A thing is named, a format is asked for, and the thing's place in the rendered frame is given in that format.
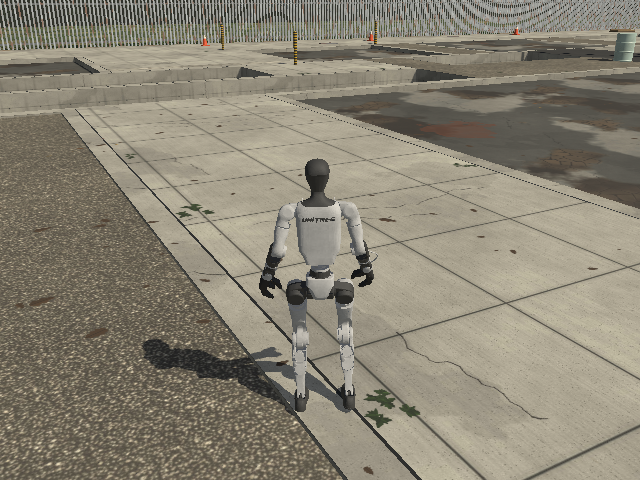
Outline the robot right upper arm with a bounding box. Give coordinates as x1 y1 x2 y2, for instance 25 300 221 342
339 201 366 256

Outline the left robot forearm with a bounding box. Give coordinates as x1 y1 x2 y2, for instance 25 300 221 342
262 243 281 281

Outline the right robot thigh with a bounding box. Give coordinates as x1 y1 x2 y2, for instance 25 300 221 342
334 278 354 344

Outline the robot left hand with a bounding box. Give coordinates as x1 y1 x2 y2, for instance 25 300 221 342
259 275 282 299

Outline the robot left upper arm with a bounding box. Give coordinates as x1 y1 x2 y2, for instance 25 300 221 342
271 203 297 258

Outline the right robot forearm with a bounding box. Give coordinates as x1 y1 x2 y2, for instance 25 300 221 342
356 240 373 273

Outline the robot right hand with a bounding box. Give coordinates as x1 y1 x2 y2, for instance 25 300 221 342
351 268 374 287

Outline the robot left foot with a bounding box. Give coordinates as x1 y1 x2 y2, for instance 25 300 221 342
294 386 309 412

